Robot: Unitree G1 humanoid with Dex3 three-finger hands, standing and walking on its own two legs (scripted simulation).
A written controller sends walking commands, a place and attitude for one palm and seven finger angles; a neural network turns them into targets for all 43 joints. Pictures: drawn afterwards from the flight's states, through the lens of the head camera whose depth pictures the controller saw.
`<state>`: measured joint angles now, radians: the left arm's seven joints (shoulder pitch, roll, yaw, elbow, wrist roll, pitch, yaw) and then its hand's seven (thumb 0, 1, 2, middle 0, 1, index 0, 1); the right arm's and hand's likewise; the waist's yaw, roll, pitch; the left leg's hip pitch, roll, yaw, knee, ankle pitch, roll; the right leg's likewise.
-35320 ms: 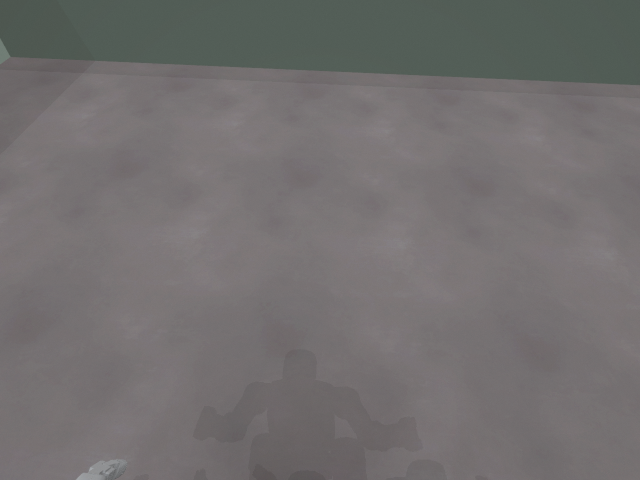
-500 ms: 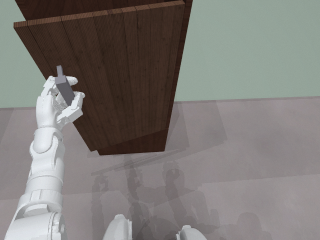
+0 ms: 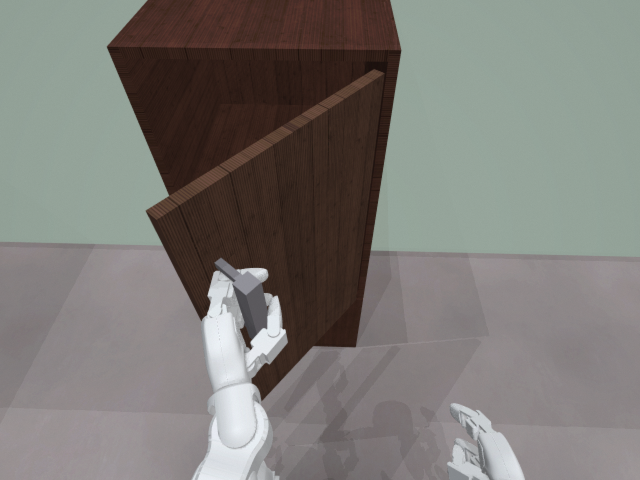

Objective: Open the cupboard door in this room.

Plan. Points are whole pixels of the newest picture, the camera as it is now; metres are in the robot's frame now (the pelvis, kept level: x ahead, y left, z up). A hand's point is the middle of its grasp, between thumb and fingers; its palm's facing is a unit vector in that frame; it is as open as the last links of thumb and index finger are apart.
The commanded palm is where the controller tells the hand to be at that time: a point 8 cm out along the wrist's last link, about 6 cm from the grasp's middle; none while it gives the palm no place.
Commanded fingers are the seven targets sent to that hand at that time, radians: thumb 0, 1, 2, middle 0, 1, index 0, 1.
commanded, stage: open thumb and fingers to let go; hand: left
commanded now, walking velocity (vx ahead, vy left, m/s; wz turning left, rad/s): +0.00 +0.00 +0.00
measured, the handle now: (243, 302) +0.33 +0.11 +0.05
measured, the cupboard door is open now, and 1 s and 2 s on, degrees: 51 52 56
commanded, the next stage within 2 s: slide the hand sideways off the handle in 0.88 s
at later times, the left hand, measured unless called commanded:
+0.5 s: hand (283, 330) +0.29 +0.06 +0.05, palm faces +0.37 -0.93 -0.01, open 11.0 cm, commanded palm +0.25 +0.10 +0.05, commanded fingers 0.00 -0.50 0.30 -0.29 -1.15 -0.29 -1.15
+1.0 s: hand (281, 331) +0.29 +0.06 +0.05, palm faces +0.32 -0.95 -0.01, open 15.0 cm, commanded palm +0.25 +0.10 +0.05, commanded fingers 0.00 -0.50 0.30 -0.15 -0.30 -0.15 -0.30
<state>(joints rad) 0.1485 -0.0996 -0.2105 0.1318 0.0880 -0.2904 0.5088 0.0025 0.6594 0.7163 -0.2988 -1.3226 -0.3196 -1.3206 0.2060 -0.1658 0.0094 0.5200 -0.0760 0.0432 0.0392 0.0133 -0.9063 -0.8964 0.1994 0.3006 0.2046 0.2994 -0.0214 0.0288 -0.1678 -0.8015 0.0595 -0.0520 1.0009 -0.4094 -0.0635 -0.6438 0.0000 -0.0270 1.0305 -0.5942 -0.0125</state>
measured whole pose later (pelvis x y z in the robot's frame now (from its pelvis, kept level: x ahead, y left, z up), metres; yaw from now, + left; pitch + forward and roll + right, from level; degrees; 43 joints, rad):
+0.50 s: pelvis +0.00 -0.02 -0.01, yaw +2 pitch +13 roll +1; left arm 0.11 -0.10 -0.19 0.15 0.09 -0.29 0.54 0.00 -0.06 0.48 -0.34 -1.25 -0.34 -1.25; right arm 0.21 -0.19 0.00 0.58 -0.08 0.01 0.00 0.02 -0.91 -0.90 0.20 0.30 0.20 0.30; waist -0.01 0.03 -0.17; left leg -0.84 0.05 -0.08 1.02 -0.41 -0.07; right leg -0.69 0.00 -0.06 1.09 -0.62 -0.04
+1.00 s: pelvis -0.01 +0.00 -0.01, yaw +1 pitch +12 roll +0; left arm 0.05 -0.10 -0.23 0.20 0.10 -0.28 0.55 -0.02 -0.50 0.30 -0.35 -0.58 -0.33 -0.60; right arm 0.19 -0.17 0.00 0.58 -0.08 0.01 0.01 0.02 -0.91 -0.90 0.20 0.30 0.20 0.30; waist -0.01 0.04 -0.16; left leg -0.86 0.05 -0.08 1.04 -0.40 -0.07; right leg -0.70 0.00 -0.05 1.09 -0.61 -0.02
